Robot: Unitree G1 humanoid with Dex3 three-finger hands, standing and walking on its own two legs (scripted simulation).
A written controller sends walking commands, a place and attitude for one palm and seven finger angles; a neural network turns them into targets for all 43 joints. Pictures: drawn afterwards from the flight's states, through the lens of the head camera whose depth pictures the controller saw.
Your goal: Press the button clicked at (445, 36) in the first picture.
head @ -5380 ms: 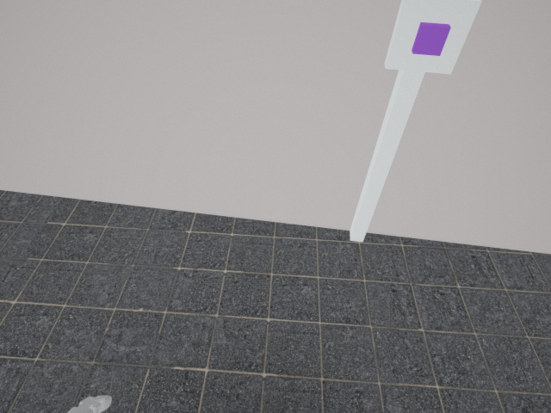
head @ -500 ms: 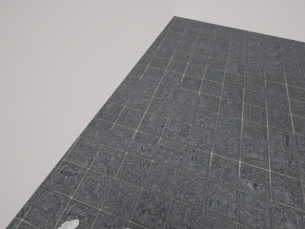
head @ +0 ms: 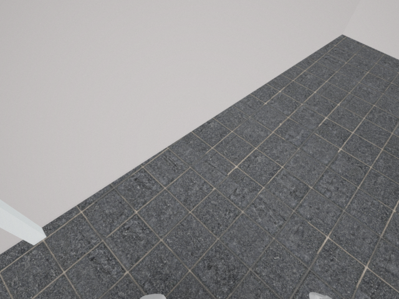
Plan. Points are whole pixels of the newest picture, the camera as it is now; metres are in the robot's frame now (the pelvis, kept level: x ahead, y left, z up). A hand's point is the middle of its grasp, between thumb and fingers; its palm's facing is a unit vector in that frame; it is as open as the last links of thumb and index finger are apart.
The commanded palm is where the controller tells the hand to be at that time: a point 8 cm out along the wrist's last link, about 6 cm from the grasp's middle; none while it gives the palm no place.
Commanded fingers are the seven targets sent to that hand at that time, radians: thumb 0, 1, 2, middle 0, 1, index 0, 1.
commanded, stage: turn to face it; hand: left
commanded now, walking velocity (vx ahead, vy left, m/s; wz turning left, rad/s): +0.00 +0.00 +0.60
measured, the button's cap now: out of the picture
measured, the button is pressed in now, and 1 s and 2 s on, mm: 0 0 0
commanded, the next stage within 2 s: take the last steps up to it in 1.34 s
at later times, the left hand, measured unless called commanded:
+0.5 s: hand out of the picture +0.08 +0.22 -0.13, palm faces +0.26 -0.92 -0.28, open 7.4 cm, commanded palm none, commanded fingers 0.00 0.90 0.90 -0.20 -0.30 -0.20 -0.30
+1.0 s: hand out of the picture -0.12 +0.21 -0.18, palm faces +0.58 -0.78 -0.24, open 7.4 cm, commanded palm none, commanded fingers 0.00 0.90 0.90 -0.20 -0.30 -0.20 -0.30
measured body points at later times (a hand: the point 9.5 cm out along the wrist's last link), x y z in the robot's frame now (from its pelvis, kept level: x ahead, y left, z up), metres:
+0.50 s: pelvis +0.00 -0.02 +0.00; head +0.03 -0.02 +0.45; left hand +0.06 +0.27 -0.11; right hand +0.12 -0.25 -0.15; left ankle +0.00 +0.11 -0.72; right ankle +0.03 -0.14 -0.73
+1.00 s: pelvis -0.03 +0.01 +0.00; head -0.01 +0.06 +0.44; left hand -0.15 +0.25 -0.16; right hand +0.22 -0.14 -0.12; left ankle -0.07 +0.10 -0.73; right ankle +0.02 -0.13 -0.69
